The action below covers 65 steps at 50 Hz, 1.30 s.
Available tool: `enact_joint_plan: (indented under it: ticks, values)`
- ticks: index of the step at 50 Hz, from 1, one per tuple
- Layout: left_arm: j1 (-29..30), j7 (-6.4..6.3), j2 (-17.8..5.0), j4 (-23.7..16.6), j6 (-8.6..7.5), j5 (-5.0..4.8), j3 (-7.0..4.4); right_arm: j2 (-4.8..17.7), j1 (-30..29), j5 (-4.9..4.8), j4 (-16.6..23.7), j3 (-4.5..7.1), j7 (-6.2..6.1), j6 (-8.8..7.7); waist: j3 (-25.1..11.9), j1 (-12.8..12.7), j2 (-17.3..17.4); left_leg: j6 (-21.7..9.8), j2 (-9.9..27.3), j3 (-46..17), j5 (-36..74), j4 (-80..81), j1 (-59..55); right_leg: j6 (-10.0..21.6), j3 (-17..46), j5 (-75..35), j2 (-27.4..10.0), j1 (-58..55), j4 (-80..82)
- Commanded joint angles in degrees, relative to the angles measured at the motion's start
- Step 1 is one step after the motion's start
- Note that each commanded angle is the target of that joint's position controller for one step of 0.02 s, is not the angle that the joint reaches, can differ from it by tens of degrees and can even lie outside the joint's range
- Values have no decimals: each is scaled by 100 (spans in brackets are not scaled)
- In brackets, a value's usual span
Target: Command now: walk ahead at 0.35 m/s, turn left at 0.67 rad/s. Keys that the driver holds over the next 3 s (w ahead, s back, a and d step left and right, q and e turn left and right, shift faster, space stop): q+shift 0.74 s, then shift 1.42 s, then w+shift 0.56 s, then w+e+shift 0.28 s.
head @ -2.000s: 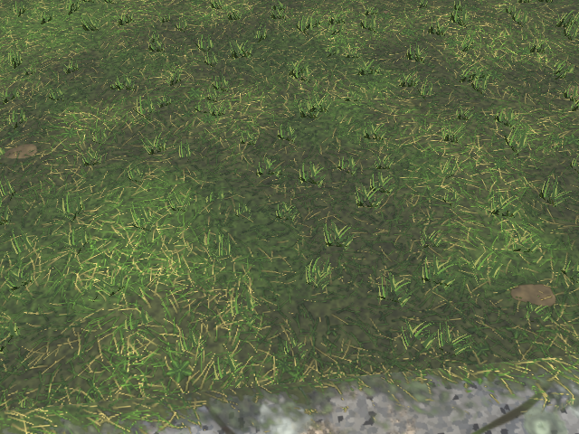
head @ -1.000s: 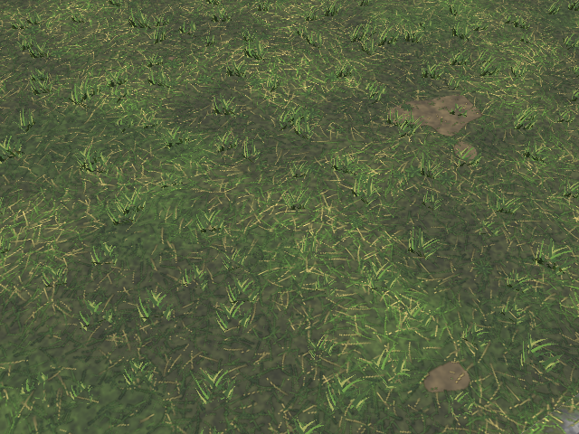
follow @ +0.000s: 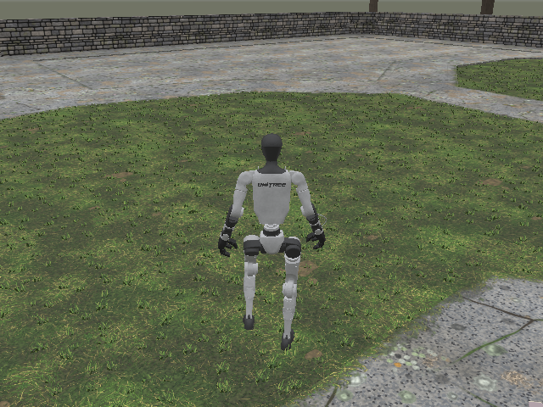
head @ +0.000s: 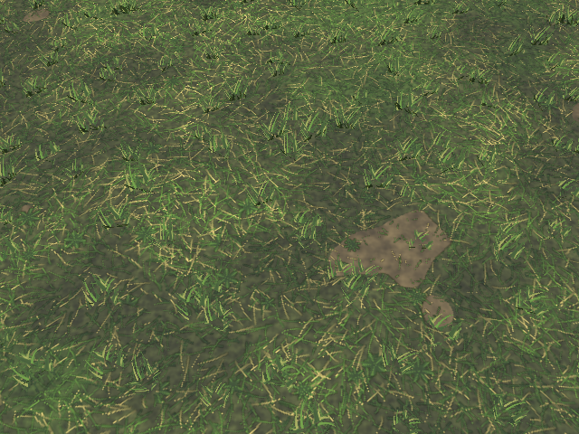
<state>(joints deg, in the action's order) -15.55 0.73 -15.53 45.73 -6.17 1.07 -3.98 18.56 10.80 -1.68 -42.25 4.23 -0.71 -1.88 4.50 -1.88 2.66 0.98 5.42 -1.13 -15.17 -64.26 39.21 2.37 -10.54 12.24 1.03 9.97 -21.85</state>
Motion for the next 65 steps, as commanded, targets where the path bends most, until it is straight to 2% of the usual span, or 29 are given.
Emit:
enact_joint_plan:
  ticks: [1, 5, 8, 9, 10, 11, 12, 13, 15, 19, 23, 29, 32, 33, 34, 35, 36, 37, 40, 45, 51, 54, 55, 56, 57, 58, 59, 61, 65]
  values:
    - [1319, -186, -591, -615, -97, -41, -92, -133, 668, 107, 176, -50, 131, 58, -374, 586, -602, -14, 86, 153, 1550, 1334, -1098, 721, -36, -3548, -1221, 751, 850]
    - [1113, -322, -954, -516, 86, -239, -177, 132, 258, 142, 427, 37, 448, 92, -610, 415, -575, -272, -142, 440, 2257, 2495, -1271, 548, -210, -3699, -1440, -342, 305]
    - [1203, -355, -1138, -607, 306, -354, -262, 621, 762, 118, 454, 260, 496, 165, -797, 702, -645, -617, -601, 850, 1219, 2541, -1751, 323, -266, -4893, -1544, -743, -1019]
    - [1247, -334, -1094, -638, 375, -374, -258, 830, 1350, 91, 359, 383, 440, 153, -1023, 1001, -496, -829, -806, 860, 1225, 2879, -2499, 173, -293, -4724, -1424, -510, -2088]
    - [1150, -276, -880, -666, 389, -341, -185, 1079, 1715, 81, 317, 504, 303, 130, -1023, 1181, 104, -1059, -787, 378, 2448, 3455, -3326, -141, -222, -2996, -1001, 218, -3508]
    - [612, -166, -124, -774, 376, 26, 8, 1492, 1084, 120, 484, 503, 218, 89, -742, 257, 1777, -1600, 80, -1510, 5386, 3302, -3872, -471, 72, 2404, 129, 1801, -5241]
    - [-49, -82, -502, -867, 324, -30, 9, 1621, 753, 415, 956, 470, 289, -35, -2154, 18, 1713, -2878, 1191, -4495, 3781, 4212, -4808, -616, 1444, 2852, 758, 2799, -6522]
    - [392, -37, -982, -875, 260, -132, -71, 1352, 477, 301, 1185, 441, 353, -77, -2232, 290, 637, -2636, 1209, -4445, 2413, 4667, -4725, -441, 1976, 2316, 452, 2956, -6442]
    - [1091, -118, -870, -956, 308, -40, -67, 881, 149, 14, 1240, 325, 267, -26, -1332, 151, -516, -1970, 685, -3501, 1160, 4704, -3597, -346, 2001, 1515, 90, 2955, -5489]
    - [1320, -143, -587, -906, 460, -34, -46, 852, 0, 118, 1411, 352, -8, 188, -1195, 45, -247, -1498, -8, -2556, 2092, 4562, -2686, -477, 1848, 1096, 181, 2116, -3673]
    - [1432, -177, -489, -827, 528, -122, -36, 975, 84, 67, 1471, 419, -186, 373, -1350, 173, 66, -1298, -130, -2709, 1426, 4473, -2697, -670, 1954, 521, 342, 2006, -2822]
    - [1646, -144, -609, -840, 418, -142, -117, 868, -45, 96, 1587, 400, -141, 507, -1067, 395, 714, -1066, -341, -3165, 413, 4345, -2575, -588, 2015, 322, 421, 1499, -1653]
    - [1280, -85, -790, -722, 325, -156, -227, 859, -243, 39, 1682, 386, -101, 531, -1069, 236, 846, -896, -481, -3466, 460, 4010, -2545, -430, 1964, -33, 338, 737, -436]
    - [1088, -91, -886, -651, 322, -138, -281, 767, -261, -1, 1698, 345, -87, 533, -1108, 157, 626, -724, -718, -3302, -96, 3649, -2281, -308, 1992, -541, 35, 183, 200]
    - [1119, -117, -1186, -728, 375, -63, -337, 436, 197, 24, 1636, 244, -61, 541, -1394, 403, -339, -477, -1208, -2614, -1790, 2565, -1666, 156, 2895, -562, -1133, -614, 332]
    - [1242, -130, -1415, -781, 453, 115, -345, 524, 291, -23, 1777, 268, -30, 506, -1153, 598, -1752, -200, -1811, -1377, -2207, 1237, -705, 915, 4067, -949, -1999, -455, 637]
    - [1356, -151, -1146, -891, 422, 164, -326, 1078, 176, 68, 1745, 407, 11, 419, -886, 508, -1607, 43, -1218, -1227, -1743, 311, -319, 1166, 4294, -745, -2268, -149, 706]
    - [1580, -211, -874, -993, 436, 89, -246, 1243, 197, 50, 1596, 461, 28, 429, -756, 510, -1205, 132, -982, -1080, -1295, -35, -310, 1010, 3611, -429, -1939, -43, 593]
    - [1432, -323, -785, -989, 540, -45, -138, 797, 314, 104, 1424, 302, 16, 509, -569, 348, -662, 319, -823, -650, -769, -943, -264, 893, 2685, -818, -1406, 62, 475]
    - [801, -250, -998, -811, 635, -5, -158, 500, -206, 71, 1581, 113, -50, 423, -789, -59, -1034, 474, -577, -349, -927, 209, -338, 1147, 2239, -1558, -1395, -693, 396]
    - [747, -132, -1154, -653, 677, -140, -175, 382, -134, 98, 1386, -8, -14, 411, -990, -65, -1378, 290, -567, 81, -913, 2307, -1778, 1146, 1975, -1904, -1555, -407, 189]
    - [576, -134, -1003, -455, 674, -291, -92, 323, 285, 123, 1107, -16, 33, 408, -985, 200, -1230, -126, -698, 199, 499, 4480, -3014, 740, 1733, -1888, -1376, 22, -269]
    - [355, -107, -785, -396, 614, -219, -16, 520, 310, 162, 1143, 7, 16, 424, -1177, 128, -798, -342, -191, -458, 1155, 4514, -3801, 278, 1523, -1139, -1160, 596, -605]
    - [271, -13, -379, -544, 510, 85, 133, 986, 256, 228, 1246, 77, -50, 478, -1371, -109, 805, -820, 1025, -1731, 3019, 4151, -4452, -243, 881, 852, -548, 1583, -1588]
    - [804, -70, -516, -685, 490, 17, 92, 729, 102, 375, 1207, 17, 10, 406, -1188, 243, 1151, -1561, 1449, -2042, 2490, 4410, -3420, -446, 990, 1915, -392, 1707, -1800]
    - [972, -106, -804, -659, 521, -60, 15, 499, -104, 420, 1234, -51, 52, 297, -897, 272, 808, -1555, 1172, -1866, 2049, 4579, -3152, -521, 1135, 1857, -475, 1574, -2250]
    - [909, -117, -788, -578, 567, -86, -12, 359, -266, 404, 1149, -92, 50, 215, -812, 193, 785, -1374, 935, -1611, 1921, 4572, -3063, -565, 1173, 1684, -471, 1586, -2414]
    - [613, -151, -790, -407, 677, -36, -45, 418, -486, 294, 1083, -90, 51, 127, -680, 90, 738, -1224, 711, -1296, 2470, 4435, -2881, -697, 1231, 1371, -496, 1411, -2601]
    - [601, -98, -482, -377, 653, -104, 83, 239, -426, 249, 899, -143, 62, 175, -798, 123, 588, -1205, 503, -1089, 2957, 4116, -2949, -703, 1072, 969, -398, 853, -1679]
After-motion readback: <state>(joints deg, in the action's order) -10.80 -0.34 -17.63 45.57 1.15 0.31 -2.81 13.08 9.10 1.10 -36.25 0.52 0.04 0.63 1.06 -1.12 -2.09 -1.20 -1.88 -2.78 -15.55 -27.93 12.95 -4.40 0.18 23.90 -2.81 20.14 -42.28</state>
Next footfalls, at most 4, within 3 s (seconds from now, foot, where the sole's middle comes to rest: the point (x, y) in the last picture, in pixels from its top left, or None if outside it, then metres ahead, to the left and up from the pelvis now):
0.20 left None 0.31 0.09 -0.78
0.68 right None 0.42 -0.07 -0.78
1.10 left None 0.19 0.06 -0.78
1.36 right None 0.39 -0.09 -0.78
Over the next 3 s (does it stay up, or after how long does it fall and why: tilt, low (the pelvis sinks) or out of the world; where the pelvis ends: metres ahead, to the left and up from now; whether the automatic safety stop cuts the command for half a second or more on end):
stays up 0.52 0.30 -0.05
